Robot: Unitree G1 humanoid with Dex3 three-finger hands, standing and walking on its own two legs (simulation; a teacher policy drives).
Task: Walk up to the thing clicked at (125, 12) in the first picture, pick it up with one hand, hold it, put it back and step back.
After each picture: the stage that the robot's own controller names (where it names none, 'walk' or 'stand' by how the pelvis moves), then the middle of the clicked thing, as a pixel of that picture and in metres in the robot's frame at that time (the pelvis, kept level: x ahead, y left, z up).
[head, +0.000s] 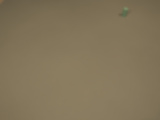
stand; (124, 12) +1.91 -0.61 -0.72
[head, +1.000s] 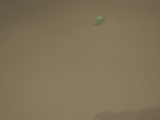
walk; (99, 21) +1.85 -0.10 -0.69
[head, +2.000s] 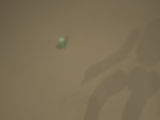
walk; (62, 43) +1.23 +0.28 -0.71
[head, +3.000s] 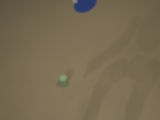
walk; (64, 81) +0.77 +0.24 -0.72
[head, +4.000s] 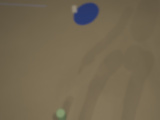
walk; (61, 115) +0.44 +0.22 -0.71
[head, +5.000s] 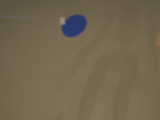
stand; out of the picture +0.36 +0.22 -0.72
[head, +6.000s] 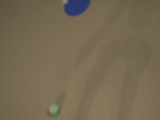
walk; (54, 110) +0.42 +0.27 -0.70
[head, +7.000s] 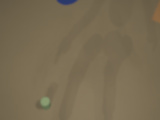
walk; (45, 103) +0.41 +0.22 -0.69
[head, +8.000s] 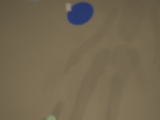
stand; out of the picture +0.37 +0.17 -0.70
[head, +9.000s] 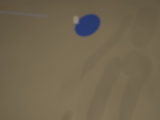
stand; out of the picture +0.37 +0.20 -0.72
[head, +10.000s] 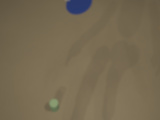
walk; (54, 105) +0.47 +0.16 -0.70
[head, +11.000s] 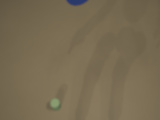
stand; (55, 104) +0.40 +0.20 -0.70
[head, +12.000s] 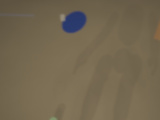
stand; out of the picture +0.43 +0.24 -0.72
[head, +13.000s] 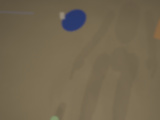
stand; out of the picture +0.43 +0.22 -0.73
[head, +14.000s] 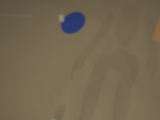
stand; out of the picture +0.42 +0.23 -0.73
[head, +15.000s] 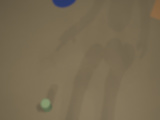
go down; (46, 105) +0.43 +0.23 -0.66
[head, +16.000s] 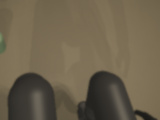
go down; out of the picture +0.47 +0.30 -0.28
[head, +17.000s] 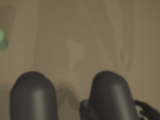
close in; out of the picture +0.47 +0.31 -0.28
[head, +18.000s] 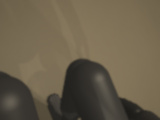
close in; out of the picture +0.44 +0.35 -0.22
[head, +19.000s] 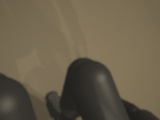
close; out of the picture +0.43 +0.35 -0.22
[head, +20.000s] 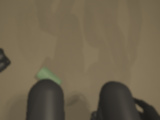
close; (49, 78) +0.38 +0.15 -0.36
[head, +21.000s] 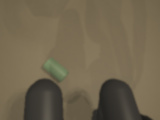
lift; (56, 69) +0.42 +0.12 -0.35
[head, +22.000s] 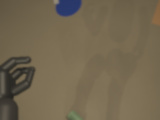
lift; (76, 119) +0.39 +0.04 -0.67
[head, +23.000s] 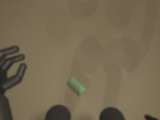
hold; (77, 85) +0.44 +0.03 -0.54
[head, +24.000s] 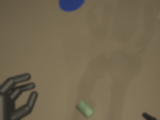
stand; (85, 108) +0.44 -0.02 -0.64
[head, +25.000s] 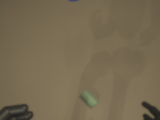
hold; (89, 98) +0.47 -0.04 -0.62
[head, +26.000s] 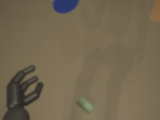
close; (86, 104) +0.48 -0.05 -0.69
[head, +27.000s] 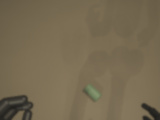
close; (93, 92) +0.50 -0.07 -0.61
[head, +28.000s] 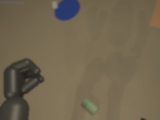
crouch; (90, 106) +0.51 -0.08 -0.66
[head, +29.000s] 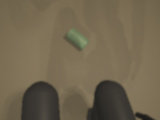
crouch; (77, 39) +0.59 -0.02 -0.38
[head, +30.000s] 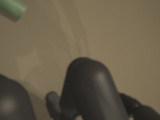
lower; (9, 3) +0.61 +0.08 -0.25
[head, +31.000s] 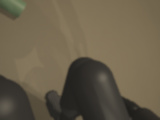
lower; (7, 1) +0.62 +0.09 -0.25
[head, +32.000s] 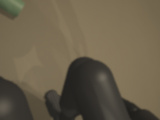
lower; (6, 0) +0.62 +0.09 -0.25
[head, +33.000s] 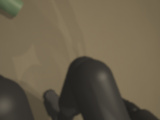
lower; (4, 0) +0.62 +0.09 -0.25
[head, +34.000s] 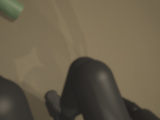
open; (5, 3) +0.61 +0.09 -0.25
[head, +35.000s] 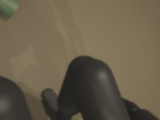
rise; out of the picture +0.61 +0.10 -0.25
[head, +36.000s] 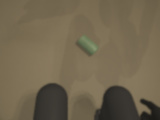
walk; (88, 45) +0.59 -0.02 -0.43
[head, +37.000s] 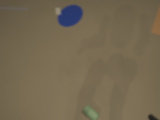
stand; (91, 113) +0.49 -0.07 -0.69
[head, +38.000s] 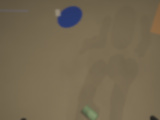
stand; (90, 113) +0.50 -0.05 -0.69
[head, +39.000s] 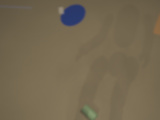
stand; (89, 112) +0.49 -0.05 -0.70
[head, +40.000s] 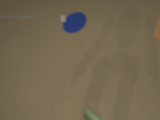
stand; (92, 117) +0.50 -0.05 -0.75
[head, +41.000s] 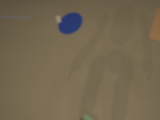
stand; out of the picture +0.46 -0.04 -0.75
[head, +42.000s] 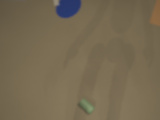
walk; (86, 106) +0.49 -0.04 -0.74
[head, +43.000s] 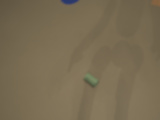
walk; (91, 79) +0.69 -0.02 -0.72
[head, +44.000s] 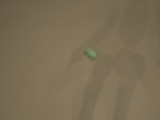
walk; (91, 53) +0.97 -0.04 -0.73
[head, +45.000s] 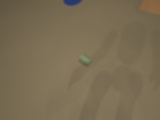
stand; (85, 60) +1.07 -0.02 -0.74
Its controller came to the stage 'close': yes
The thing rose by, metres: 0.01
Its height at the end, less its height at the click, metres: -0.02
